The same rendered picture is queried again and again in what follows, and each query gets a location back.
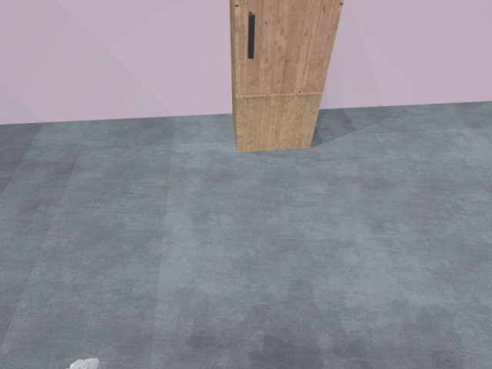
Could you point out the cupboard door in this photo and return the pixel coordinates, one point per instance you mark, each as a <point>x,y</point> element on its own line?
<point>292,40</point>

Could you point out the handle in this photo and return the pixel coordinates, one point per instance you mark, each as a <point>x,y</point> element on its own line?
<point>251,21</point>

